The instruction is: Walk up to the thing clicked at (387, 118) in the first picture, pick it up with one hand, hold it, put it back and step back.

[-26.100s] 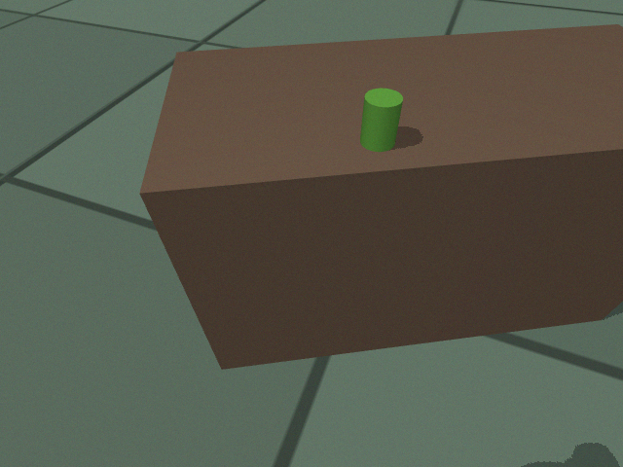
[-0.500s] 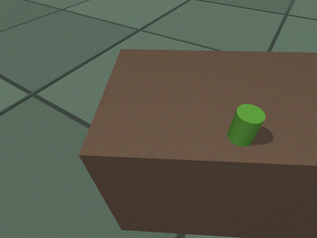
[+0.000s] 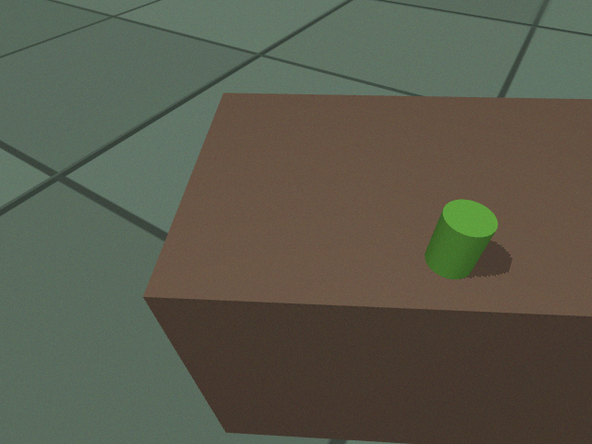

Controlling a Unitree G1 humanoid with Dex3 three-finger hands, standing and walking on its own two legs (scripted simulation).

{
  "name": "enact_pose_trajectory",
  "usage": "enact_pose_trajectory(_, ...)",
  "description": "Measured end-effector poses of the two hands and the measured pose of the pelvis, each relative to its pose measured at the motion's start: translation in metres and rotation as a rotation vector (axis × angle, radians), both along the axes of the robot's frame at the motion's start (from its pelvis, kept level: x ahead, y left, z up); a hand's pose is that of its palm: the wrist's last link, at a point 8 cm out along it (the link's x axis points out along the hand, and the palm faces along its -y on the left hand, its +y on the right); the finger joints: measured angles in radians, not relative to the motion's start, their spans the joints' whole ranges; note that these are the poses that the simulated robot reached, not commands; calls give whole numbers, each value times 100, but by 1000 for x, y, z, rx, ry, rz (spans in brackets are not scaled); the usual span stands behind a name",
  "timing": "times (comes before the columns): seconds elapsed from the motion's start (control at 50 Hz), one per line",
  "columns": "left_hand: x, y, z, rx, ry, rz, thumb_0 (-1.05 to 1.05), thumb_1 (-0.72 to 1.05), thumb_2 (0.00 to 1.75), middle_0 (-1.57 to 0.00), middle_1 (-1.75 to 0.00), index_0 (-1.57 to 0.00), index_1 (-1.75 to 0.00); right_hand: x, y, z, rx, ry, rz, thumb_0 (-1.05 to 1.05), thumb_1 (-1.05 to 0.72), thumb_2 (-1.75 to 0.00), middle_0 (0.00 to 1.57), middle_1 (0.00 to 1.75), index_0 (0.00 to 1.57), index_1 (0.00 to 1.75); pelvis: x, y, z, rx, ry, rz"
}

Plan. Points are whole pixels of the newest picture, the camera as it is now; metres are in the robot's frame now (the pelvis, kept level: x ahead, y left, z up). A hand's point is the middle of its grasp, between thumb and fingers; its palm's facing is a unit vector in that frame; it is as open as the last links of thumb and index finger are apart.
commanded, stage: home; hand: right
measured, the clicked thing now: (458, 240) +0.39 -0.22 +0.07
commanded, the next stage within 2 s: stand in 0.12 s
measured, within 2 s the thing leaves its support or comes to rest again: neither
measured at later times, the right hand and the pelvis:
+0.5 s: hand out of the picture +0.08 -0.25 -0.16, palm faces -0.06 +0.93 -0.35, open 13.6 cm; pelvis +0.01 +0.00 +0.00, yaw +0 degrees
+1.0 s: hand out of the picture +0.07 -0.25 -0.16, palm faces -0.05 +0.94 -0.35, open 7.4 cm; pelvis +0.00 +0.00 +0.00, yaw +0 degrees
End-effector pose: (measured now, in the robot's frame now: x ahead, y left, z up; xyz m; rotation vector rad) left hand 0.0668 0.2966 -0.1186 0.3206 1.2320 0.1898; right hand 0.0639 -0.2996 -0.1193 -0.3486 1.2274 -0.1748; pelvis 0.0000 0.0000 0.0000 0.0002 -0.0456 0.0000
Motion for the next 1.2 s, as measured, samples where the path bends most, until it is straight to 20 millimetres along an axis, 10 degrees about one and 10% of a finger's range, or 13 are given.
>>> enact_pose_trajectory(0.34, -1, 0, -1, 1, 17, 12, 0, 90, 90, -21, -29, -21, -30, 6, 0, 0, 0, 7, -2, -1, 47, -12, 11, 12, 11, 11, 5, 0, 0, 0, 3, 2)
enact_pose_trajectory(0.58, 3, 0, 0, 1, 0, 11, 0, 90, 90, -21, -30, -21, -30, 11, 2, 0, 2, -7, 2, 0, -23, -70, 20, 28, 20, 27, 6, 0, 0, 0, 2, 3)
enact_pose_trajectory(0.78, 2, 2, 1, 5, -1, 10, 0, 90, 90, -21, -30, -21, -30, 7, 3, -1, 6, -2, -5, 0, -77, -87, 21, 30, 21, 29, 5, 1, 0, 0, 1, 3)
enact_pose_trajectory(1.2, -4, 1, 0, 1, 5, 10, 0, 90, 90, -21, -30, -21, -30, 0, 2, -1, 7, 8, -13, 0, -90, -89, 21, 30, 21, 30, 3, 1, 0, 0, -2, 3)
